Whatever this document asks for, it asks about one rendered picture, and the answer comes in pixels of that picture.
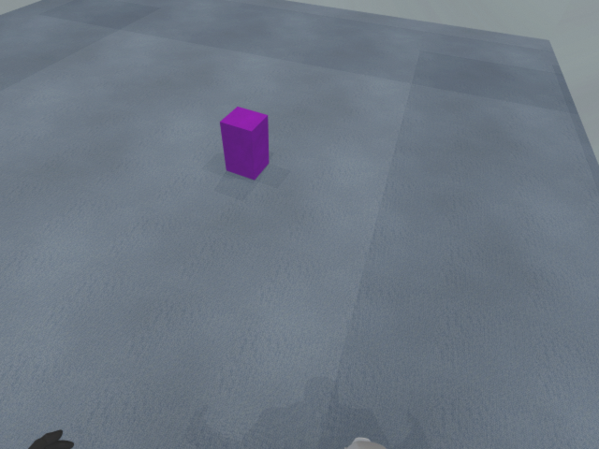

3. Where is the left robot hand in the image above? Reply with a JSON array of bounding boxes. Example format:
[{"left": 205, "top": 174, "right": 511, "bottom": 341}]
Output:
[{"left": 28, "top": 430, "right": 74, "bottom": 449}]

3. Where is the carton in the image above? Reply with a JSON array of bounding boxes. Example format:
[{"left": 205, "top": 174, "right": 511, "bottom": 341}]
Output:
[{"left": 220, "top": 107, "right": 269, "bottom": 180}]

